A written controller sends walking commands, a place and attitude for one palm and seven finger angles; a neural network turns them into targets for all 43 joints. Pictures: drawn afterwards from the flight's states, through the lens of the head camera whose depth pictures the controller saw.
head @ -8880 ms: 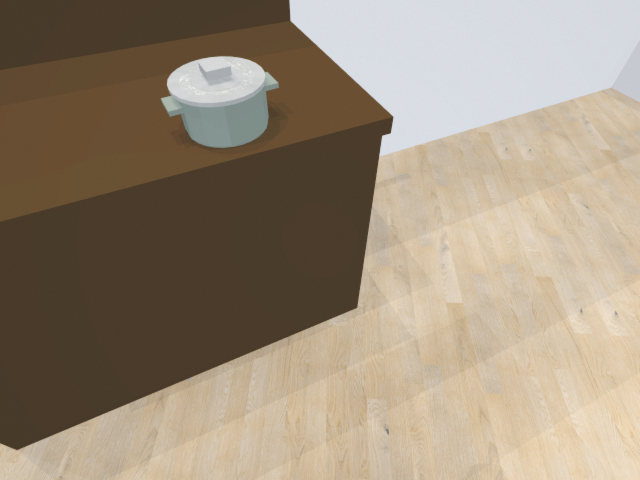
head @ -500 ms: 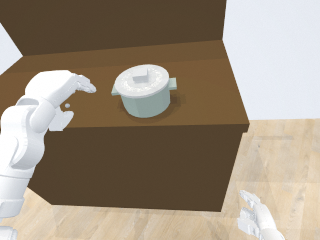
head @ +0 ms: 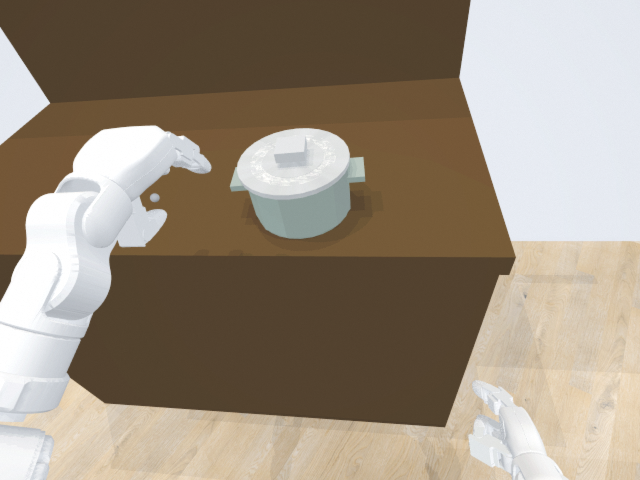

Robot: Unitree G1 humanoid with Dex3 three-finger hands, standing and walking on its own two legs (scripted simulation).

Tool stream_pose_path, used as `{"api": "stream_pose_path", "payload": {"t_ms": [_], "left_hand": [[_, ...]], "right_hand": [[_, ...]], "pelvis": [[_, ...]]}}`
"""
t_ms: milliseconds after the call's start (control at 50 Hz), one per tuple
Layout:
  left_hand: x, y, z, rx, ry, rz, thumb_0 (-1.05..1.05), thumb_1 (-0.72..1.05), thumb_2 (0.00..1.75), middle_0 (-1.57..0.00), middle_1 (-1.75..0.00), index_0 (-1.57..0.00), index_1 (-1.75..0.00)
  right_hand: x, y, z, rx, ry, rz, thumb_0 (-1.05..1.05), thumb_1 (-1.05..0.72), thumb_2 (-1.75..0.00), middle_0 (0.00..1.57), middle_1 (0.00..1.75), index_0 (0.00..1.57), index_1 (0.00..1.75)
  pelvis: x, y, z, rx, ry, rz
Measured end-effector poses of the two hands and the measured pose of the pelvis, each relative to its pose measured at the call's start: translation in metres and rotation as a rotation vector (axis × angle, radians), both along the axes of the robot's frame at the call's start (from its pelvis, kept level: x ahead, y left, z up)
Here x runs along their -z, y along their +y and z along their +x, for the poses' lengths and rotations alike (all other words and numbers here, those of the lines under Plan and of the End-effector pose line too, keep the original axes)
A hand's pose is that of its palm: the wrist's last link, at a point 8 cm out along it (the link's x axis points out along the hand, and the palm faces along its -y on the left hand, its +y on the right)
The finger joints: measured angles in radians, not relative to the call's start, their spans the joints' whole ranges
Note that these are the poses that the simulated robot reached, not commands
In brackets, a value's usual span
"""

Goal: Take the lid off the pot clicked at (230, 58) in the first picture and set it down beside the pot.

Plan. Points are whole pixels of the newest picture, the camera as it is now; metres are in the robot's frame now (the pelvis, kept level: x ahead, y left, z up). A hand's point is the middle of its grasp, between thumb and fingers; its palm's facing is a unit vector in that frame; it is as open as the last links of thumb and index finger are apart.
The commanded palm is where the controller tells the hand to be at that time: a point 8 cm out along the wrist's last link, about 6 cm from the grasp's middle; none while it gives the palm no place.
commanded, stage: move the open hand above the knob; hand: left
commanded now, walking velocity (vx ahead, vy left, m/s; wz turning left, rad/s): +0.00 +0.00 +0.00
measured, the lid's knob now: (290, 149) +0.54 +0.12 +0.15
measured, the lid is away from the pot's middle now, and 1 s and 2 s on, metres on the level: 0.00 0.00 0.00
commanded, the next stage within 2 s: none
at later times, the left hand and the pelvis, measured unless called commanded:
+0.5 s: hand (213, 161) +0.41 +0.18 +0.22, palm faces -0.06 -0.03 -1.00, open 9.7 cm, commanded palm +0.38 +0.18 +0.29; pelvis +0.01 +0.00 +0.00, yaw -1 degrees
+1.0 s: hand (253, 135) +0.46 +0.14 +0.22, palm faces -0.14 -0.02 -0.99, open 9.7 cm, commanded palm +0.44 +0.14 +0.29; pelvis +0.02 +0.00 +0.00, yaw +0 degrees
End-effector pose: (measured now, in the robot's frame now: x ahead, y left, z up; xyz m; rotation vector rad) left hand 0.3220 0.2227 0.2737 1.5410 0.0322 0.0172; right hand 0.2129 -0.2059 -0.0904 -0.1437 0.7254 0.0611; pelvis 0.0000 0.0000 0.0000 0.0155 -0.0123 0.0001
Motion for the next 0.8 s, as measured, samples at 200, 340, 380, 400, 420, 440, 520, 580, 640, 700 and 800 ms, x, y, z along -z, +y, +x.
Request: {"api": "stream_pose_path", "payload": {"t_ms": [200, 340, 380, 400, 420, 440, 520, 580, 640, 700, 800], "left_hand": [[0.001, -0.018, 0.028, 0.018, 0.012, 0.0, 0.0, -0.35, 1.71, -0.91, -0.08, -0.92, -0.08], [0.001, -0.031, 0.052, 0.019, 0.028, -0.001, 0.0, -0.35, 1.71, -0.91, -0.08, -0.92, -0.08], [0.001, -0.035, 0.058, 0.016, 0.036, -0.001, 0.0, -0.35, 1.71, -0.91, -0.08, -0.92, -0.08], [0.001, -0.037, 0.06, 0.019, 0.037, -0.001, 0.0, -0.35, 1.71, -0.91, -0.08, -0.92, -0.08], [0.0, -0.04, 0.062, 0.023, 0.037, -0.002, 0.0, -0.35, 1.71, -0.91, -0.08, -0.92, -0.08], [0.0, -0.042, 0.065, 0.025, 0.038, -0.006, 0.0, -0.35, 1.71, -0.91, -0.08, -0.92, -0.08], [0.002, -0.045, 0.077, 0.009, 0.061, -0.006, 0.0, -0.35, 1.71, -0.91, -0.08, -0.91, -0.08], [0.001, -0.049, 0.083, 0.012, 0.069, -0.009, 0.0, -0.35, 1.71, -0.91, -0.08, -0.91, -0.08], [0.001, -0.052, 0.09, 0.006, 0.08, -0.014, 0.0, -0.35, 1.71, -0.91, -0.08, -0.91, -0.08], [0.001, -0.055, 0.096, 0.001, 0.095, -0.015, 0.0, -0.35, 1.71, -0.91, -0.08, -0.91, -0.08], [-0.003, -0.066, 0.103, 0.016, 0.099, -0.008, 0.0, -0.35, 1.71, -0.91, -0.08, -0.91, -0.08]], "right_hand": [[0.005, -0.002, -0.003, 0.016, 0.035, 0.007, 0.01, -0.9, -0.9, 0.2, 0.3, 0.2, 0.3], [0.01, -0.01, -0.01, 0.043, 0.075, 0.0, 0.01, -0.9, -0.9, 0.2, 0.3, 0.2, 0.3], [0.012, -0.013, -0.012, 0.052, 0.083, -0.001, 0.01, -0.9, -0.9, 0.2, 0.3, 0.2, 0.3], [0.012, -0.014, -0.013, 0.056, 0.086, -0.001, 0.01, -0.9, -0.9, 0.2, 0.3, 0.2, 0.3], [0.013, -0.016, -0.014, 0.059, 0.09, -0.003, 0.01, -0.9, -0.9, 0.2, 0.3, 0.2, 0.3], [0.014, -0.017, -0.014, 0.064, 0.094, -0.003, 0.01, -0.9, -0.9, 0.2, 0.3, 0.2, 0.3], [0.015, -0.022, -0.016, 0.08, 0.111, -0.01, 0.01, -0.9, -0.9, 0.2, 0.3, 0.2, 0.3], [0.016, -0.025, -0.017, 0.09, 0.112, -0.012, 0.01, -0.9, -0.9, 0.2, 0.3, 0.2, 0.3], [0.016, -0.026, -0.016, 0.095, 0.117, -0.016, 0.01, -0.9, -0.9, 0.2, 0.3, 0.2, 0.3], [0.016, -0.027, -0.016, 0.099, 0.122, -0.018, 0.01, -0.9, -0.9, 0.2, 0.3, 0.2, 0.3], [0.016, -0.025, -0.014, 0.101, 0.124, -0.015, 0.01, -0.9, -0.9, 0.2, 0.3, 0.2, 0.3]], "pelvis": [[0.0, 0.0, 0.003, 0.005, 0.012, 0.003], [0.001, -0.002, 0.007, 0.007, 0.024, 0.005], [0.001, -0.002, 0.008, 0.007, 0.027, 0.006], [0.001, -0.002, 0.009, 0.007, 0.029, 0.006], [0.001, -0.002, 0.01, 0.008, 0.03, 0.006], [0.001, -0.002, 0.011, 0.009, 0.032, 0.006], [0.001, -0.003, 0.013, 0.01, 0.037, 0.007], [0.001, -0.004, 0.015, 0.01, 0.041, 0.007], [0.001, -0.004, 0.017, 0.008, 0.043, 0.007], [0.001, -0.004, 0.018, 0.007, 0.046, 0.007], [0.001, -0.003, 0.021, 0.005, 0.05, 0.007]]}}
